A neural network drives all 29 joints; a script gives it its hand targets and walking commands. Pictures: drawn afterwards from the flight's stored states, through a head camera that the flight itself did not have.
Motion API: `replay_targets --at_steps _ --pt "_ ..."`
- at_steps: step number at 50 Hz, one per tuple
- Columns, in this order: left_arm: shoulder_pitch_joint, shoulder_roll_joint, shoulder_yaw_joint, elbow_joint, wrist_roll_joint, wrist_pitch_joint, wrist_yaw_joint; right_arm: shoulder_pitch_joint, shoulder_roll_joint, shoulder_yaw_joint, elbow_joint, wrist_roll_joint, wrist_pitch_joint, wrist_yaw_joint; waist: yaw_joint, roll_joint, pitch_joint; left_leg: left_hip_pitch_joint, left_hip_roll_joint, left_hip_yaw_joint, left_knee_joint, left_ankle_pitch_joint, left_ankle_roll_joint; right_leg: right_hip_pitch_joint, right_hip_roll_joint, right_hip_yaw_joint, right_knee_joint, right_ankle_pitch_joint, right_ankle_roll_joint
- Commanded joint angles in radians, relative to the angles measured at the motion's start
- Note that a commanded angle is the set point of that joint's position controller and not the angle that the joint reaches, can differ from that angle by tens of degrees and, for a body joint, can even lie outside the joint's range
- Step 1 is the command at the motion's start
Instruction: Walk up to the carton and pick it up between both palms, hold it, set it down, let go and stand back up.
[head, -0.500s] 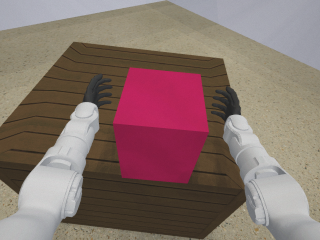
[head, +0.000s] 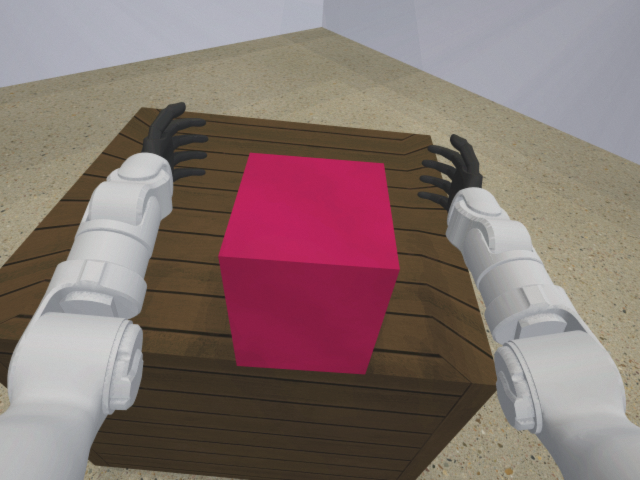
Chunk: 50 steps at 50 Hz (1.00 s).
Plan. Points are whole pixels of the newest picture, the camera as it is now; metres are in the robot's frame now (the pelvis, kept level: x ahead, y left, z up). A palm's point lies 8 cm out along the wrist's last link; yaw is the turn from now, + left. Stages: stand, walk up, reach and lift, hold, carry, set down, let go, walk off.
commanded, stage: set down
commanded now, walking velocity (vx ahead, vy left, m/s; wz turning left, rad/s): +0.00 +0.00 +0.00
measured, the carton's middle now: (309, 266) +0.43 +0.00 +0.04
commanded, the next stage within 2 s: none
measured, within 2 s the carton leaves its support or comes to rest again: neither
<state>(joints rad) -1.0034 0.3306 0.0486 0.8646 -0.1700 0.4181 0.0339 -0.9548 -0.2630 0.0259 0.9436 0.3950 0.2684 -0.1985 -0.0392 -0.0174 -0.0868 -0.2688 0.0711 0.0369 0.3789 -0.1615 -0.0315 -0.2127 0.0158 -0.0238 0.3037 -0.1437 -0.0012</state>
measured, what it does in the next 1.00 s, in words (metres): stands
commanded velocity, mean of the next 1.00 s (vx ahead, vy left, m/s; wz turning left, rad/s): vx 0.00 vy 0.00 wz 0.00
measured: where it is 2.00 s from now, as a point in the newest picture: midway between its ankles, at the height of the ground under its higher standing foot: outside the picture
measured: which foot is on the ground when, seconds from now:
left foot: down 0.00-1.00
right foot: down 0.00-1.00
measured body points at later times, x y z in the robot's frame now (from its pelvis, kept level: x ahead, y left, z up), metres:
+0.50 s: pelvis -0.01 +0.01 +0.00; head -0.02 +0.02 +0.45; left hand +0.38 +0.20 +0.13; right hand +0.36 -0.19 +0.12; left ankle +0.02 +0.14 -0.75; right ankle +0.01 -0.12 -0.75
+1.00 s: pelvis +0.00 +0.00 +0.00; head +0.00 +0.01 +0.45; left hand +0.30 +0.21 +0.06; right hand +0.29 -0.19 +0.06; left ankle +0.02 +0.14 -0.75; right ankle +0.01 -0.12 -0.75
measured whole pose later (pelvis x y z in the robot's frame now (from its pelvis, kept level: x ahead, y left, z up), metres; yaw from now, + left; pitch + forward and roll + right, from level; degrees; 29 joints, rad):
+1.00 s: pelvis +0.00 +0.00 +0.00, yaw -1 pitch -4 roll +0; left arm -0.05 0.19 0.08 0.02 -0.15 0.37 0.01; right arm 0.01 -0.12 0.00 0.08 0.22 0.15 -0.17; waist 0.01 -0.02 0.06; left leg -0.09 0.05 0.05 0.33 -0.17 -0.03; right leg -0.08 0.00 0.00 0.34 -0.18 0.00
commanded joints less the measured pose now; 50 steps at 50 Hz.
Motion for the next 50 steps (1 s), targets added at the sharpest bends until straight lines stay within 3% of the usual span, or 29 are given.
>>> replay_targets --at_steps 1,3,4,5,6,7,8,9,10,11,15,16,18,23,27,28,29,30,31,36,38,40,41,43,44,45,46,48,50 --pt "-0.301 0.121 0.077 -0.225 0.047 0.019 -0.004 -0.333 -0.128 -0.014 -0.228 -0.004 -0.009 0.002 0.012 0.029 -0.369 0.266 -0.080 0.023 -0.003 0.278 -0.009 0.137 0.054 -0.018 -0.010 0.299 0.043" --pt "-0.329 0.112 0.067 -0.235 0.036 0.026 -0.005 -0.357 -0.113 -0.028 -0.229 -0.001 0.000 0.007 0.001 0.058 -0.347 0.252 -0.082 0.023 -0.022 0.205 -0.002 0.101 0.048 -0.010 -0.016 0.229 0.040" --pt "-0.308 0.084 0.059 -0.317 0.045 0.024 -0.001 -0.308 -0.108 -0.029 -0.269 0.003 -0.001 0.010 0.005 0.081 -0.361 0.282 -0.078 0.028 -0.020 0.249 -0.015 0.122 0.053 -0.020 -0.012 0.255 0.033" --pt "-0.280 0.079 0.058 -0.303 0.031 0.035 -0.004 -0.285 -0.120 -0.051 -0.267 -0.023 -0.006 0.009 -0.028 0.079 -0.352 0.274 -0.082 0.013 -0.008 0.251 -0.011 0.109 0.053 -0.019 -0.009 0.255 0.035" --pt "-0.295 0.081 0.062 -0.347 0.035 0.027 -0.004 -0.294 -0.108 -0.040 -0.327 -0.013 -0.010 0.006 -0.004 0.071 -0.364 0.300 -0.081 0.029 -0.006 0.262 -0.016 0.121 0.051 -0.019 -0.014 0.266 0.034" --pt "-0.229 0.063 0.068 -0.343 0.041 0.031 -0.009 -0.215 -0.100 -0.043 -0.305 -0.032 -0.007 0.009 -0.024 0.069 -0.326 0.294 -0.081 0.020 -0.008 0.246 -0.015 0.122 0.053 -0.016 -0.013 0.249 0.034" --pt "-0.290 0.079 0.060 -0.387 0.026 0.036 -0.009 -0.302 -0.119 -0.072 -0.370 -0.031 -0.008 0.010 -0.033 0.083 -0.349 0.288 -0.082 0.023 -0.018 0.227 -0.013 0.117 0.049 -0.021 -0.012 0.230 0.034" --pt "-0.150 0.060 0.084 -0.418 0.044 0.033 -0.014 -0.135 -0.091 -0.034 -0.378 -0.034 -0.010 0.009 -0.018 0.035 -0.344 0.305 -0.082 0.019 -0.015 0.265 -0.006 0.148 0.056 -0.022 -0.009 0.282 0.039" --pt "-0.199 0.069 0.095 -0.521 0.038 0.028 -0.011 -0.199 -0.113 -0.044 -0.477 -0.022 -0.026 0.010 -0.006 0.042 -0.434 0.333 -0.093 0.029 0.000 0.319 -0.008 0.160 0.054 -0.029 0.003 0.335 0.041" --pt "-0.079 0.064 0.119 -0.481 0.064 0.037 -0.015 -0.118 -0.090 -0.040 -0.478 -0.018 -0.029 0.003 -0.002 0.031 -0.384 0.349 -0.095 0.028 0.004 0.345 -0.009 0.176 0.057 -0.028 0.002 0.367 0.048" --pt "-0.050 0.065 0.140 -0.541 0.070 0.057 -0.024 -0.071 -0.053 -0.044 -0.590 -0.048 -0.027 -0.008 0.004 -0.014 -0.294 0.275 -0.095 0.048 -0.019 0.216 0.004 0.161 0.050 -0.025 -0.004 0.257 0.051" --pt "-0.060 0.065 0.141 -0.628 0.058 0.054 -0.019 -0.088 -0.070 -0.063 -0.672 -0.044 -0.037 -0.006 0.008 0.020 -0.330 0.283 -0.099 0.043 -0.018 0.227 0.005 0.155 0.050 -0.019 0.003 0.262 0.047" --pt "0.051 0.021 0.120 -0.641 0.056 0.063 -0.011 0.027 -0.063 -0.084 -0.656 -0.052 -0.038 0.005 -0.010 0.036 -0.320 0.313 -0.090 0.035 -0.016 0.233 -0.006 0.140 0.062 -0.033 -0.004 0.218 0.040" --pt "0.051 0.039 0.124 -0.728 0.044 0.065 -0.011 0.070 -0.037 -0.088 -0.728 -0.080 -0.023 0.005 0.016 0.048 -0.250 0.273 -0.083 0.050 -0.044 0.096 0.001 0.081 0.049 -0.025 -0.016 0.056 0.032" --pt "0.246 -0.019 0.093 -0.815 0.039 0.050 -0.011 0.256 0.007 -0.093 -0.771 -0.090 -0.038 0.012 0.007 0.066 -0.216 0.289 -0.085 0.044 -0.056 0.070 -0.002 0.098 0.037 -0.025 -0.019 0.053 0.020" --pt "0.173 0.009 0.104 -0.815 0.041 0.049 -0.010 0.213 0.005 -0.095 -0.770 -0.104 -0.033 0.011 0.024 0.076 -0.189 0.265 -0.081 0.047 -0.063 0.058 -0.007 0.076 0.035 -0.015 -0.026 0.009 0.020" --pt "0.300 -0.030 0.090 -0.817 0.055 0.048 -0.009 0.316 0.004 -0.094 -0.767 -0.117 -0.037 0.016 0.018 0.077 -0.166 0.294 -0.074 0.037 -0.065 0.096 -0.004 0.114 0.038 -0.022 -0.017 0.048 0.016" --pt "0.157 0.009 0.087 -0.864 0.037 0.051 -0.004 0.165 -0.020 -0.105 -0.836 -0.122 -0.039 0.013 0.028 0.085 -0.227 0.273 -0.079 0.049 -0.054 0.095 -0.008 0.086 0.038 -0.018 -0.017 0.022 0.012" --pt "0.398 -0.065 0.077 -0.790 0.068 0.062 -0.004 0.396 0.021 -0.074 -0.754 -0.124 -0.034 0.025 0.014 0.036 -0.096 0.283 -0.073 0.028 -0.065 0.084 -0.001 0.115 0.049 -0.029 -0.019 0.035 0.014" --pt "0.381 -0.023 0.080 -0.945 0.033 0.004 -0.014 0.373 -0.002 -0.103 -0.942 -0.160 -0.095 0.017 0.027 0.031 -0.162 0.267 -0.081 0.042 -0.050 0.128 -0.003 0.122 0.038 -0.013 -0.011 0.080 0.016" --pt "0.529 -0.038 0.084 -1.015 0.040 -0.018 -0.008 0.534 0.038 -0.083 -0.986 -0.146 -0.121 0.022 0.035 0.024 -0.161 0.319 -0.085 0.043 -0.052 0.153 -0.008 0.135 0.043 -0.025 -0.015 0.097 0.017" --pt "0.521 -0.037 0.081 -0.961 0.040 -0.015 -0.012 0.520 0.045 -0.082 -0.947 -0.150 -0.113 0.028 0.041 0.044 -0.099 0.276 -0.081 0.038 -0.059 0.120 0.003 0.123 0.028 0.005 -0.019 0.056 0.009" --pt "0.681 -0.082 0.068 -1.008 0.056 -0.028 -0.021 0.711 0.063 -0.066 -0.931 -0.143 -0.122 0.028 0.040 0.029 -0.085 0.315 -0.081 0.038 -0.065 0.153 0.000 0.160 0.030 -0.001 -0.028 0.093 0.012" --pt "0.531 -0.027 0.068 -1.013 0.020 -0.037 -0.018 0.528 0.047 -0.070 -1.034 -0.157 -0.127 0.025 0.048 0.053 -0.128 0.268 -0.090 0.051 -0.056 0.110 0.004 0.120 0.018 0.012 -0.023 0.068 0.020" --pt "0.765 -0.076 0.079 -1.024 0.048 -0.053 -0.018 0.776 0.087 -0.037 -1.004 -0.160 -0.138 0.030 0.061 0.006 -0.058 0.295 -0.088 0.040 -0.063 0.143 0.010 0.159 0.023 0.010 -0.021 0.115 0.022" --pt "0.659 -0.043 0.070 -1.050 0.027 -0.068 -0.024 0.629 0.046 -0.055 -1.110 -0.167 -0.159 0.024 0.065 -0.006 -0.132 0.282 -0.091 0.043 -0.055 0.160 0.011 0.146 0.022 0.016 -0.016 0.123 0.027" --pt "0.788 -0.085 0.054 -0.992 0.026 -0.073 -0.029 0.801 0.085 -0.030 -1.032 -0.177 -0.160 0.034 0.042 -0.027 -0.067 0.290 -0.085 0.036 -0.059 0.144 0.012 0.158 0.026 0.009 -0.022 0.110 0.020" --pt "0.651 -0.010 0.059 -1.108 0.004 -0.118 -0.023 0.683 0.073 -0.075 -1.117 -0.189 -0.177 0.035 0.050 0.009 -0.103 0.261 -0.087 0.042 -0.069 0.090 0.009 0.110 0.016 0.015 -0.031 0.029 0.015" --pt "0.829 -0.092 0.014 -1.044 0.023 -0.126 -0.017 0.864 0.081 -0.043 -1.034 -0.194 -0.191 0.045 0.038 0.040 -0.052 0.332 -0.071 0.021 -0.066 0.190 -0.007 0.123 0.018 0.010 -0.031 0.087 0.004"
